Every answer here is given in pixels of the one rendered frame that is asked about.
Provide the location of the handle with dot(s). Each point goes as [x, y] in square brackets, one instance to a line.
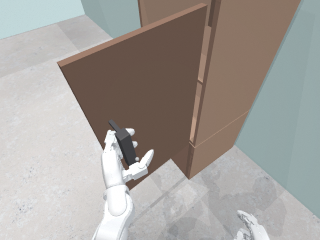
[125, 143]

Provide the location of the left robot hand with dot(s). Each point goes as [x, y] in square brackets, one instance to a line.
[112, 166]

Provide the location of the cupboard door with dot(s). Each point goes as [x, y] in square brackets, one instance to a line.
[144, 80]

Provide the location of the robot left forearm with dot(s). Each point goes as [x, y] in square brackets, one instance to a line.
[118, 212]

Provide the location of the right robot hand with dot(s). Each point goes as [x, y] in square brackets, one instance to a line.
[257, 232]

